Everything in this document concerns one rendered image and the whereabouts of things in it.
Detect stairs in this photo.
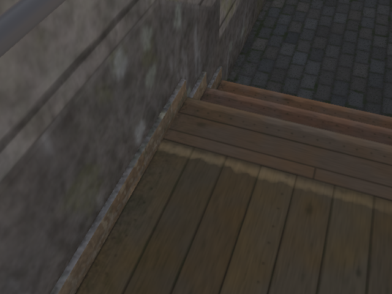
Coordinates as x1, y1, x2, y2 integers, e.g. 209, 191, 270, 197
200, 80, 392, 146

